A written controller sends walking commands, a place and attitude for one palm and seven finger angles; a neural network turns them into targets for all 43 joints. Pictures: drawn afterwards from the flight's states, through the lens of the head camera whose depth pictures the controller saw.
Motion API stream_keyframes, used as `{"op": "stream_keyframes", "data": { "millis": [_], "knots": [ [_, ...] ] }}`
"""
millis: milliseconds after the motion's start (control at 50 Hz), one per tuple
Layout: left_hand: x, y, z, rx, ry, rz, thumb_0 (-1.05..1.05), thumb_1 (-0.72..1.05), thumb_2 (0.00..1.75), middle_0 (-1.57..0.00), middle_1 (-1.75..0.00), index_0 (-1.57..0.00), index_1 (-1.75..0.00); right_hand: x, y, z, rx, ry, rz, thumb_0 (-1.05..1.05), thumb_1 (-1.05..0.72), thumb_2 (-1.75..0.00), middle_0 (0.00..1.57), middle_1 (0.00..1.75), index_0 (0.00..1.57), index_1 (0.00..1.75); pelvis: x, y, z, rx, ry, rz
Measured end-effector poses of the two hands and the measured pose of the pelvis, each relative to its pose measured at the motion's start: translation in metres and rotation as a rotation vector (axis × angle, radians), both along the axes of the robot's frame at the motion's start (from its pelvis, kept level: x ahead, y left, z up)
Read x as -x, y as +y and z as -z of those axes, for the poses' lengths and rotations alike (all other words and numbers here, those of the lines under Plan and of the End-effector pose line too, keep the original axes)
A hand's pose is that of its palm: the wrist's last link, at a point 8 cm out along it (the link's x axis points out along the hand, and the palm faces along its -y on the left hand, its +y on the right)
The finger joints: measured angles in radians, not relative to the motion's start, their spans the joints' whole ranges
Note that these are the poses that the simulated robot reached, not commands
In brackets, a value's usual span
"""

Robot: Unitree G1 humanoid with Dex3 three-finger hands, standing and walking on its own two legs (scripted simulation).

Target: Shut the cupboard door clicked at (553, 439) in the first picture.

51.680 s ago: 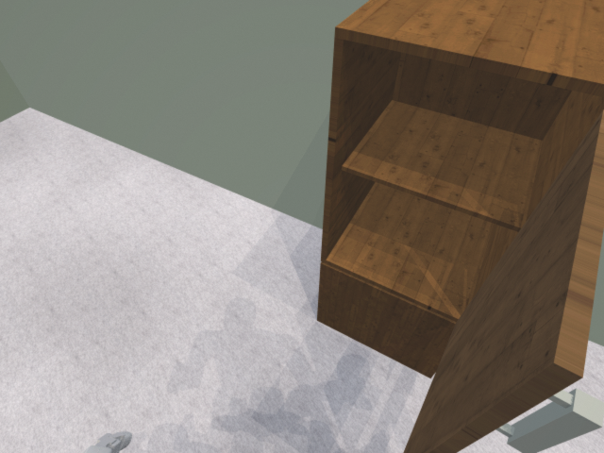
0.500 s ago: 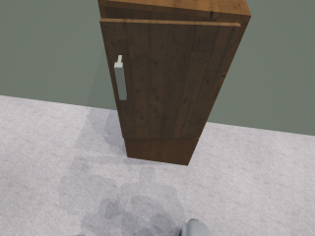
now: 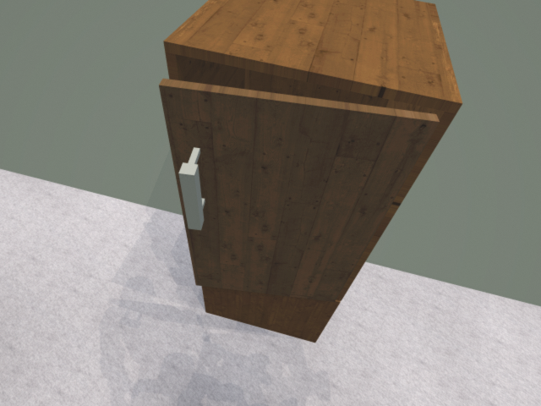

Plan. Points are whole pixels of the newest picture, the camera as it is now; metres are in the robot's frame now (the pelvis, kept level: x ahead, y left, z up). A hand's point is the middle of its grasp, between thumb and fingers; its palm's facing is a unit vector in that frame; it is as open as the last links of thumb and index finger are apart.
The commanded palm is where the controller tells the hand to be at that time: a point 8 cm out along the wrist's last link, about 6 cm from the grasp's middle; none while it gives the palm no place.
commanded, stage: come to a stop and stand still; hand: left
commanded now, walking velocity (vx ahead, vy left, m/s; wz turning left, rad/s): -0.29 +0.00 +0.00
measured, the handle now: (195, 189) +0.42 +0.17 +0.06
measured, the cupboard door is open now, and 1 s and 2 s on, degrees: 9 9 9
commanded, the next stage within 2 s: look again from close up in 1.10 s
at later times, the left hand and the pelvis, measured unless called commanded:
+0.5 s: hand out of the picture -0.02 +0.12 -0.15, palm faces +0.08 -0.97 -0.25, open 7.4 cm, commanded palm none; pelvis -0.04 -0.06 +0.01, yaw +1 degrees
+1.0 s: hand out of the picture -0.07 +0.20 -0.17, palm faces +0.07 -0.98 -0.16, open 7.4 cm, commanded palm none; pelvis -0.08 +0.01 +0.02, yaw +1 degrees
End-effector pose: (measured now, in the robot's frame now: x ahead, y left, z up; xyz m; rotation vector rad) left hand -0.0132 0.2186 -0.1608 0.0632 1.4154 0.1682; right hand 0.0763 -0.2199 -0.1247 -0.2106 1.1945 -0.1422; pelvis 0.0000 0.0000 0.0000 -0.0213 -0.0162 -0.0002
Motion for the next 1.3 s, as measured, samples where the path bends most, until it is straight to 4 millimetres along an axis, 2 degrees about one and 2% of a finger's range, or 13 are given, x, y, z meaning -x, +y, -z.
{"op": "stream_keyframes", "data": {
  "millis": [100,200,300,380,460,540,680,780,840,940,1060,1200,1300],
  "knots": [
    [0.000,-0.008,-0.011,-0.013,0.028,-0.003,0.00,0.92,0.90,-0.20,-0.30,-0.20,-0.30,-0.025,0.013,0.004,-0.047,-0.029,-0.008,0.00,-0.91,-0.90,0.20,0.30,0.20,0.30,-0.002,-0.002,-0.004,-0.025,-0.006,0.001],
    [-0.005,-0.007,-0.025,-0.086,0.012,0.006,0.00,0.91,0.90,-0.20,-0.30,-0.20,-0.30,-0.024,-0.004,0.013,-0.078,-0.033,0.008,-0.01,-0.92,-0.90,0.20,0.30,0.20,0.30,0.011,-0.017,-0.005,-0.026,-0.007,0.010],
    [-0.003,-0.014,-0.028,-0.167,-0.056,0.021,0.00,0.91,0.90,-0.20,-0.30,-0.20,-0.30,-0.004,-0.044,0.030,-0.091,-0.002,0.024,-0.01,-0.91,-0.90,0.20,0.30,0.20,0.30,0.021,-0.046,0.007,-0.055,-0.011,0.014],
    [0.005,-0.032,-0.034,-0.160,-0.075,0.024,0.00,0.91,0.90,-0.20,-0.30,-0.19,-0.30,0.022,-0.072,0.029,-0.071,0.049,0.043,0.00,-0.91,-0.90,0.20,0.30,0.20,0.30,0.029,-0.059,0.003,-0.044,-0.019,-0.009],
    [0.013,-0.048,-0.038,-0.126,-0.089,0.023,0.00,0.91,0.90,-0.20,-0.30,-0.20,-0.30,0.051,-0.090,0.021,-0.047,0.102,0.044,0.00,-0.91,-0.90,0.20,0.30,0.20,0.30,0.038,-0.064,-0.005,-0.053,-0.009,-0.010],
    [0.022,-0.053,-0.040,-0.103,-0.107,0.008,0.00,0.91,0.90,-0.21,-0.30,-0.20,-0.30,0.080,-0.097,0.014,-0.022,0.156,0.030,0.01,-0.91,-0.90,0.20,0.30,0.19,0.30,0.050,-0.063,-0.009,-0.057,0.001,-0.022],
    [0.059,-0.030,-0.035,-0.090,-0.076,-0.020,0.00,0.91,0.90,-0.21,-0.30,-0.20,-0.30,0.108,-0.077,0.005,-0.001,0.183,0.008,0.01,-0.91,-0.90,0.20,0.30,0.19,0.30,0.071,-0.044,-0.011,-0.048,0.003,-0.031],
    [0.084,0.003,-0.016,-0.064,-0.026,-0.025,0.00,0.91,0.90,-0.21,-0.30,-0.20,-0.30,0.124,-0.041,0.004,0.013,0.125,0.018,0.01,-0.91,-0.90,0.20,0.30,0.19,0.30,0.082,-0.015,-0.003,-0.013,0.001,-0.019],
    [0.087,0.019,-0.015,-0.051,0.002,-0.008,0.00,0.91,0.90,-0.21,-0.30,-0.20,-0.30,0.143,-0.014,-0.002,-0.001,0.126,0.044,0.01,-0.91,-0.90,0.20,0.30,0.19,0.30,0.085,-0.003,-0.008,-0.004,-0.005,-0.014],
    [0.073,0.032,-0.021,-0.031,-0.039,0.005,0.00,0.91,0.90,-0.20,-0.30,-0.19,-0.30,0.175,0.020,-0.012,-0.031,0.202,0.063,0.01,-0.90,-0.90,0.20,0.30,0.20,0.30,0.084,0.008,-0.019,0.019,0.014,-0.029],
    [0.053,0.028,-0.018,-0.009,-0.035,0.044,0.00,0.91,0.90,-0.20,-0.30,-0.19,-0.30,0.203,0.036,-0.015,-0.034,0.264,0.125,0.01,-0.90,-0.90,0.20,0.30,0.20,0.30,0.080,0.011,-0.019,0.010,0.032,-0.012],
    [0.009,0.004,-0.018,0.001,-0.082,0.096,0.00,0.92,0.90,-0.20,-0.30,-0.19,-0.30,0.231,0.025,-0.014,-0.035,0.348,0.188,0.01,-0.90,-0.90,0.20,0.30,0.20,0.30,0.077,-0.001,-0.017,0.007,0.037,-0.002],
    [-0.013,-0.008,-0.010,-0.047,-0.170,0.148,0.00,0.93,0.90,-0.20,-0.30,-0.19,-0.30,0.226,0.000,0.015,-0.060,0.347,0.184,0.01,-0.90,-0.90,0.20,0.30,0.20,0.30,0.073,-0.013,0.005,-0.022,0.044,0.019]
  ]
}}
